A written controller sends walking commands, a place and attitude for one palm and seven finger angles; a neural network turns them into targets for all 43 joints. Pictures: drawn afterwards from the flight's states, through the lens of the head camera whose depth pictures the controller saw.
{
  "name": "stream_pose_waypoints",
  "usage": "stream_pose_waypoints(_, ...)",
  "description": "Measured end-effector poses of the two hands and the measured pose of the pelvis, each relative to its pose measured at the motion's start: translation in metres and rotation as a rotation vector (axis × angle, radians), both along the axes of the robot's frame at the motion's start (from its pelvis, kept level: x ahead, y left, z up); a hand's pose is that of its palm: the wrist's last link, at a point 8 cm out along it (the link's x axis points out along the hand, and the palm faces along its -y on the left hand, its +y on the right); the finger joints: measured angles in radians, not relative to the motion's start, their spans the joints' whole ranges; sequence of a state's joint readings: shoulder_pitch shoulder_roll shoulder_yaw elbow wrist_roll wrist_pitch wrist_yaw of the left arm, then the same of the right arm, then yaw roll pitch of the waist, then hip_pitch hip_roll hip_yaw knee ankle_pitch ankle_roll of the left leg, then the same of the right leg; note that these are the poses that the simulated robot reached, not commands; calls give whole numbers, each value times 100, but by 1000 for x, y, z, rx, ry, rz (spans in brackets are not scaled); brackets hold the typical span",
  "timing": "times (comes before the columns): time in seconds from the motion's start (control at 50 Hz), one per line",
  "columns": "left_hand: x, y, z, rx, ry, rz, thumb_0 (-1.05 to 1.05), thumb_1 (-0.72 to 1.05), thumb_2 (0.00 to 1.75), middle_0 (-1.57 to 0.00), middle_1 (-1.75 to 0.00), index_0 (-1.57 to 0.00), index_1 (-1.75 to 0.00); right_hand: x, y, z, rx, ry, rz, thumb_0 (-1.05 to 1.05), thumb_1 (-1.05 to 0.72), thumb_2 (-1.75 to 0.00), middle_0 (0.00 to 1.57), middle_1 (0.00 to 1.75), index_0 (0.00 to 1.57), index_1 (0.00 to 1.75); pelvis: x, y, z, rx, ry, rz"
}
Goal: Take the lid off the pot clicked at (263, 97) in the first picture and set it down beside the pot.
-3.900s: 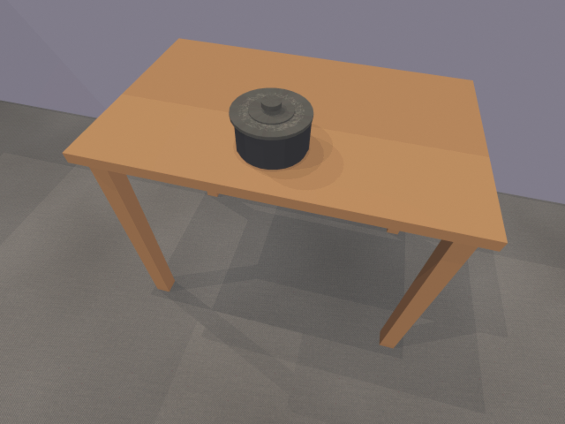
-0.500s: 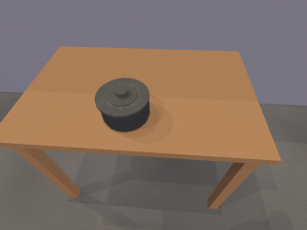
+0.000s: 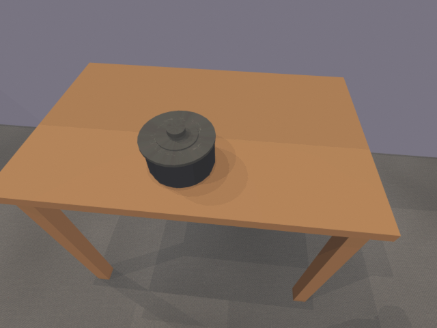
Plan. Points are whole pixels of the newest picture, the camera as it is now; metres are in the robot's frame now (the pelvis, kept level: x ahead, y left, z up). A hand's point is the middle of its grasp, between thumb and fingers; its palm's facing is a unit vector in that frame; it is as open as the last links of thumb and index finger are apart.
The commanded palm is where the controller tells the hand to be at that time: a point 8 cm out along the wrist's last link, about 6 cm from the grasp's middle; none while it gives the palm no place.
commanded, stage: look again from close up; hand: left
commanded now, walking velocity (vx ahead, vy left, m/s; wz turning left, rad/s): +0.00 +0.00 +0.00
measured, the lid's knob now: (175, 129) +0.52 +0.14 +0.05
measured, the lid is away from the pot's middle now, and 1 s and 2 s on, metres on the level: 0.00 0.00 0.00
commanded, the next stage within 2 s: lift the closed hand beside the body in 0.34 s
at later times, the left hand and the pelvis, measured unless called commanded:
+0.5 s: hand out of the picture +0.01 +0.19 -0.17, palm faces +0.06 -0.97 -0.23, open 7.2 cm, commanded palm +0.09 +0.23 -0.07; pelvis -0.01 +0.01 +0.00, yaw +0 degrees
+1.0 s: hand out of the picture +0.10 +0.23 -0.03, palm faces +0.27 -0.93 -0.26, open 3.2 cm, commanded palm +0.06 +0.28 -0.01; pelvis -0.02 +0.02 -0.01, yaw +3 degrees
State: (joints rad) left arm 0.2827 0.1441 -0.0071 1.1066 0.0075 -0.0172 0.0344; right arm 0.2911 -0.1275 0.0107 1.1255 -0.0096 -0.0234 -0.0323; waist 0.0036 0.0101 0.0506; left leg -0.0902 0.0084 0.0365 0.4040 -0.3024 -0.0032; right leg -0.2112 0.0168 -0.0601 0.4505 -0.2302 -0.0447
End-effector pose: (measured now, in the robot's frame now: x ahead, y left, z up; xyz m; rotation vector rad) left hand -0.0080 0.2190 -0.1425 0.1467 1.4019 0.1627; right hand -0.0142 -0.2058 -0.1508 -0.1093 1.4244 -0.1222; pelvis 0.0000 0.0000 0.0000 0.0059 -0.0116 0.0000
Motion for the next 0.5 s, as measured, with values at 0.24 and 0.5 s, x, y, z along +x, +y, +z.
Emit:
stream_pose_waypoints(0.24, -5, -1, -2, -12, 8, 0, 1, 92, 90, -20, -30, -20, -30, -13, 7, 1, 6, 24, -16, 1, -91, -90, 19, 29, 20, 30, -2, 2, 0, -2, -3, -3)
stream_pose_waypoints(0.5, 9, 14, 9, 36, -113, 14, 3, 95, 90, -21, -31, -21, -31, -14, 14, 4, 4, -50, -19, 1, -91, -90, 19, 29, 20, 30, -7, 10, -2, -9, 1, -3)
